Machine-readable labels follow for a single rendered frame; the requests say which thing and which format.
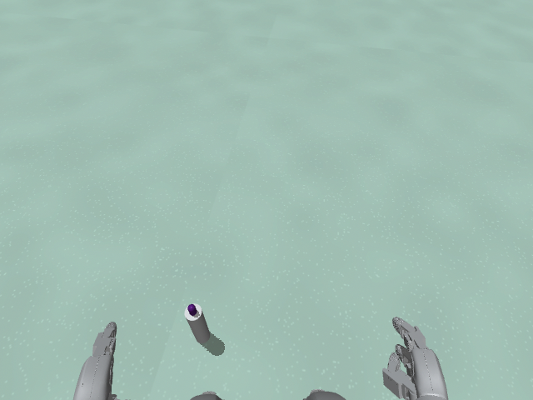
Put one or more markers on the left robot hand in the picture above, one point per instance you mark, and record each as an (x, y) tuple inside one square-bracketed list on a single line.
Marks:
[(95, 379)]

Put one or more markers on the bottle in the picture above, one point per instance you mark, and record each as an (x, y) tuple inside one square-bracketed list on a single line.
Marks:
[(197, 323)]

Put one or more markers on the right robot hand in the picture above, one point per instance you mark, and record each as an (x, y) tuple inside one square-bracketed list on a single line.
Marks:
[(424, 377)]

